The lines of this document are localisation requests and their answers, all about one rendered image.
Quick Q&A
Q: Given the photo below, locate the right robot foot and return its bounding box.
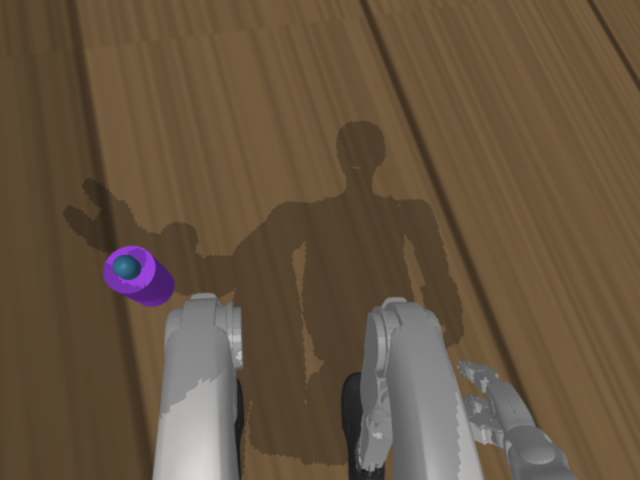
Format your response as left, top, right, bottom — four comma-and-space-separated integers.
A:
341, 372, 385, 480

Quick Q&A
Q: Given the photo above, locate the bottle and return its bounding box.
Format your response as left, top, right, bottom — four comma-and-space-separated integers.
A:
103, 246, 174, 307

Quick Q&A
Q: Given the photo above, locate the right robot hand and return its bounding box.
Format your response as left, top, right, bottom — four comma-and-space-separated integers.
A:
457, 361, 536, 450

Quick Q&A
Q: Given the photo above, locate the right robot arm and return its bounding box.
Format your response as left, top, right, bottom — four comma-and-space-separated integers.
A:
503, 425, 578, 480

